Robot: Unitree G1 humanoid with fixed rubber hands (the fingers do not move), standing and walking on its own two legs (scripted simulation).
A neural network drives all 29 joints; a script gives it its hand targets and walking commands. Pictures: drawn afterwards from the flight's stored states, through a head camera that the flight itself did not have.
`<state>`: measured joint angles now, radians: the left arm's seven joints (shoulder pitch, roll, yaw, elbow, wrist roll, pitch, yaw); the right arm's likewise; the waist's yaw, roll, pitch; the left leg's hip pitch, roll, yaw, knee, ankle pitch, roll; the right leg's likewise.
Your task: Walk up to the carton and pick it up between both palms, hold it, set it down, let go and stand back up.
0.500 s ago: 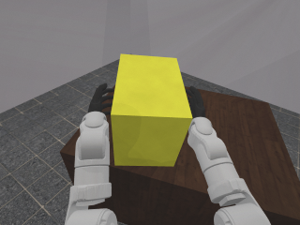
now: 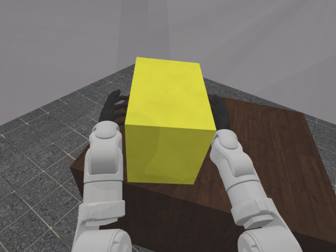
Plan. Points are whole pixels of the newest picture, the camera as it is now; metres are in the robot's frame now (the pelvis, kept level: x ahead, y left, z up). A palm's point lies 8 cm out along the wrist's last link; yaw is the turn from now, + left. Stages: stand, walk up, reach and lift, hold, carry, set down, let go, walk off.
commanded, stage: set down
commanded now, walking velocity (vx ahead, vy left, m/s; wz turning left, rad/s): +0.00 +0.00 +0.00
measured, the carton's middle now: (164, 120) +0.41 +0.00 +0.15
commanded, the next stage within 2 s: none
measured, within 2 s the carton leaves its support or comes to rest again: neither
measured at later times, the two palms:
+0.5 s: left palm (114, 132) +0.36 +0.12 +0.15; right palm (220, 137) +0.35 -0.13 +0.14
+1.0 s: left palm (126, 138) +0.39 +0.10 +0.10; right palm (224, 142) +0.37 -0.15 +0.10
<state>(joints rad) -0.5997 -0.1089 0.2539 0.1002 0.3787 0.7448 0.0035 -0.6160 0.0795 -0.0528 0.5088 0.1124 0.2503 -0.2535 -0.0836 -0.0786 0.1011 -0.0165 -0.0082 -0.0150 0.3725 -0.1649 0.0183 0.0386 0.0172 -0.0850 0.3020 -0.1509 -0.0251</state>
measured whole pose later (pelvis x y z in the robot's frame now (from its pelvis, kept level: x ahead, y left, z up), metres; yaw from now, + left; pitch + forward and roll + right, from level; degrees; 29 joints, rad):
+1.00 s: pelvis +0.04 -0.01 +0.00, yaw +0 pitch -8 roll +0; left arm -0.43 -0.12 0.20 0.25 0.38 0.45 0.00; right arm -0.45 0.09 -0.04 0.62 0.07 -0.08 -0.24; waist -0.10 -0.11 0.11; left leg 0.01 0.00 -0.01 0.33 -0.19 0.01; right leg 0.06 0.02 -0.09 0.27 -0.18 -0.03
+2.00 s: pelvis +0.04 -0.01 +0.00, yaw -2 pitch +4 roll -1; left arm -0.58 -0.11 0.32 0.88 0.35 -0.04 0.06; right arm -0.54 0.14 -0.39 0.96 -0.23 -0.37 -0.17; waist -0.11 -0.02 -0.02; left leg -0.22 0.02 0.02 0.31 -0.16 0.00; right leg -0.18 0.03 -0.07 0.25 -0.14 -0.04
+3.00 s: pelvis +0.04 -0.02 -0.01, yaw -3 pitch +19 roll +0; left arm -0.73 -0.08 0.43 1.16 0.42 -0.28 0.13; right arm -0.64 0.15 -0.63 1.05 -0.44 -0.46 -0.14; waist -0.11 0.01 -0.13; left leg -0.56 0.03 0.04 0.38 -0.15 -0.01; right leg -0.54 0.04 -0.06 0.34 -0.14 -0.05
